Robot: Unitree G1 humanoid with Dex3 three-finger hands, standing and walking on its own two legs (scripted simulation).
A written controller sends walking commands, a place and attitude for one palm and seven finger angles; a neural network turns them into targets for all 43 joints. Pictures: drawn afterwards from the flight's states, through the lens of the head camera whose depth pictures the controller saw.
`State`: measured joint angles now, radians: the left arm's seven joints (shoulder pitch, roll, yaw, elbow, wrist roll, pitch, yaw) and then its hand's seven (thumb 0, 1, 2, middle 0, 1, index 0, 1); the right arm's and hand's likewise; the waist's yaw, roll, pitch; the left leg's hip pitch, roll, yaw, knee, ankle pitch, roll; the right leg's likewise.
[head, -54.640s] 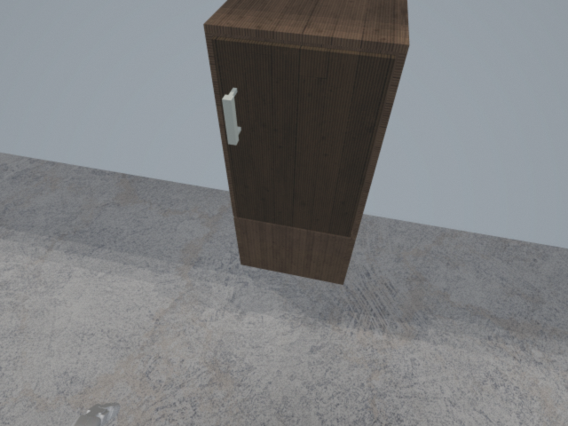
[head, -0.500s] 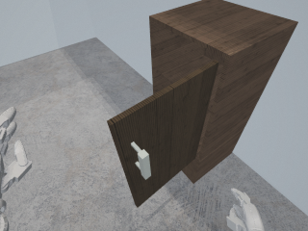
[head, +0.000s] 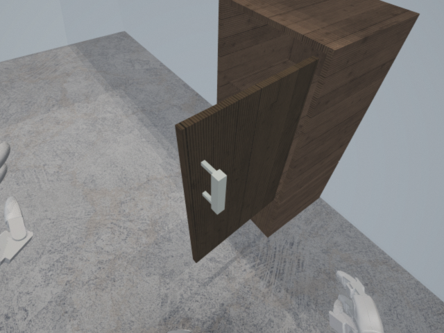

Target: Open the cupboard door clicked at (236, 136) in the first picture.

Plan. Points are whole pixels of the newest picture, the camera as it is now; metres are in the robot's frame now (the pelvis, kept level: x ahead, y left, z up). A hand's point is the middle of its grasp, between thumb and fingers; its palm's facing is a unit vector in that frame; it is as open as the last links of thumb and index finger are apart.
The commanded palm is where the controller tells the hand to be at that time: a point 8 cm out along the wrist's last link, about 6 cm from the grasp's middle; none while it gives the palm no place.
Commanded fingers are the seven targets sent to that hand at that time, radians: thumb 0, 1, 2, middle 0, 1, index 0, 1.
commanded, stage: step back with the hand held close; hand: left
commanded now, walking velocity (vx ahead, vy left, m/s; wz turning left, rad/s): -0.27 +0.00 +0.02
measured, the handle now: (212, 187) +0.40 +0.05 +0.00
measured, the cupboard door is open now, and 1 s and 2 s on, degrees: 94 94 94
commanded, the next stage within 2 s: stop stepping back and stand still in 0.30 s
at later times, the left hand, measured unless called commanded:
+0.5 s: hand out of the picture -0.01 +0.27 +0.17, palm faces +0.61 -0.60 -0.52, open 7.4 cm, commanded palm -0.07 +0.30 +0.19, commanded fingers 0.00 0.90 0.90 -0.20 -0.30 -0.20 -0.30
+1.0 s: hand out of the picture -0.12 +0.21 +0.21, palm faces +0.45 -0.75 -0.49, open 7.4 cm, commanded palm -0.16 +0.25 +0.19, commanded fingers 0.00 0.90 0.90 -0.20 -0.30 -0.20 -0.30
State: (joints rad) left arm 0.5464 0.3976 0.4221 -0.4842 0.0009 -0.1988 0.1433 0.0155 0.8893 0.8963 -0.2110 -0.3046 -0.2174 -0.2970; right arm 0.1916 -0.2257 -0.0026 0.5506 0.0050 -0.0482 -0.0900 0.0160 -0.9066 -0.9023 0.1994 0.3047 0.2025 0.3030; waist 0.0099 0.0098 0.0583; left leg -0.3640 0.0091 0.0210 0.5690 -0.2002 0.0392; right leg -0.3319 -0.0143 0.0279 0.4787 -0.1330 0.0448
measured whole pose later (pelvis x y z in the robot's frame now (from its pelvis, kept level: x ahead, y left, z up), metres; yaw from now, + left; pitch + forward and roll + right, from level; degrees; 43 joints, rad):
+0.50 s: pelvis -0.14 -0.02 -0.04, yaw +14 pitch -5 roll +1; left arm 0.52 0.44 0.52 -0.62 -0.01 -0.29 0.13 0.01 0.89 0.90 -0.21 -0.30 -0.22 -0.30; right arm 0.15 -0.23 -0.05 0.62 -0.02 -0.13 -0.05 0.02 -0.91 -0.90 0.20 0.30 0.20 0.30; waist 0.02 -0.03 0.15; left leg -0.63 0.00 0.09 0.95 -0.46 -0.01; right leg -0.55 0.01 0.17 0.73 -0.16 0.04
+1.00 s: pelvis -0.30 -0.05 +0.00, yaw +0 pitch +0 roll +0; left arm 0.52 0.51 0.46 -0.55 -0.02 -0.24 0.12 0.01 0.88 0.90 -0.21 -0.31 -0.22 -0.30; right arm 0.28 -0.21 -0.01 0.72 -0.01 -0.10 -0.07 0.02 -0.90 -0.90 0.20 0.31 0.20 0.30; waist 0.01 -0.05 -0.08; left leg -0.67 0.08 0.03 1.17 -0.29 -0.02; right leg -0.14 0.05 -0.10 0.50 -0.37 -0.08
